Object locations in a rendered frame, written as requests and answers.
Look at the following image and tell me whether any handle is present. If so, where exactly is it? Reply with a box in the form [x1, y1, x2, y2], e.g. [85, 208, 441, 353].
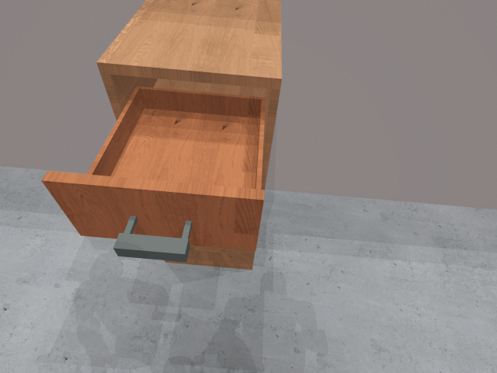
[113, 216, 192, 262]

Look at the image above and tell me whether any cabinet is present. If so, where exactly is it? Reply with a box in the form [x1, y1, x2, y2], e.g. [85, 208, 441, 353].
[96, 0, 282, 270]

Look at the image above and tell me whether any drawer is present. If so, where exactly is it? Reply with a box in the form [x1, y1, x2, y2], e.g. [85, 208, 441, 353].
[41, 86, 266, 251]

